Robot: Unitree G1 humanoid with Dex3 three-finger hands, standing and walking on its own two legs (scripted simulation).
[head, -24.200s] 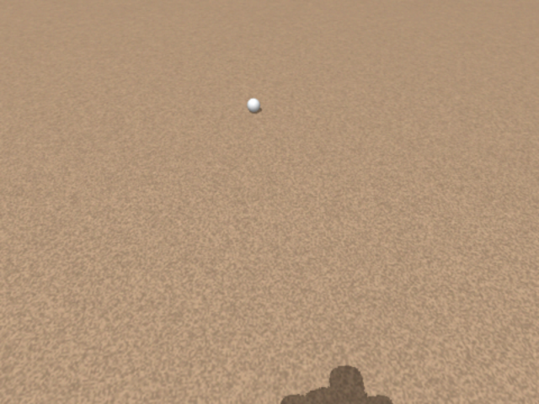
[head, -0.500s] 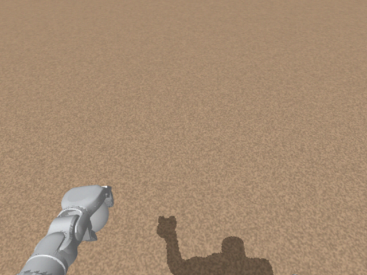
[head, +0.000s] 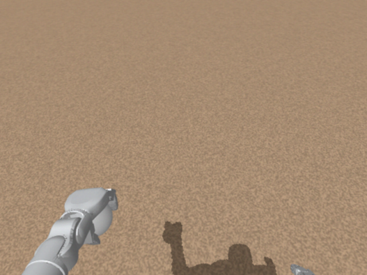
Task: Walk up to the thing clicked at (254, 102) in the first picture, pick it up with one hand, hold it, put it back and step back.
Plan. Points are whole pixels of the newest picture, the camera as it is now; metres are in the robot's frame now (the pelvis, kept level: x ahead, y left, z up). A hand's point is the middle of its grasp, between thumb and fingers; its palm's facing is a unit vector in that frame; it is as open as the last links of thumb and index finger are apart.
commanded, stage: hold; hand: left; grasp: from above
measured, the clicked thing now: (93, 217) +0.30 +0.23 -0.06
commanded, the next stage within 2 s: crouch in 0.76 s
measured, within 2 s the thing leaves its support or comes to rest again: neither
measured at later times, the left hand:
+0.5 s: hand (91, 222) +0.28 +0.22 -0.03, palm faces -0.45 -0.08 -0.89, open 10.2 cm
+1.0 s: hand (90, 221) +0.29 +0.23 -0.04, palm faces -0.45 -0.08 -0.89, open 10.2 cm
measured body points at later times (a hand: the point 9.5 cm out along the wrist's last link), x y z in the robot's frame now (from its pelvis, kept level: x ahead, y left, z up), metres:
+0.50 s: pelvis +0.00 +0.00 +0.00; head +0.00 -0.02 +0.45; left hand +0.30 +0.22 +0.02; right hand +0.15 -0.25 -0.11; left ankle +0.02 +0.13 -0.73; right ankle +0.01 -0.13 -0.73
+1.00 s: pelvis +0.00 +0.00 +0.00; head +0.02 -0.01 +0.45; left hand +0.31 +0.23 +0.01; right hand +0.14 -0.25 -0.11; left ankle +0.02 +0.13 -0.73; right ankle +0.01 -0.13 -0.73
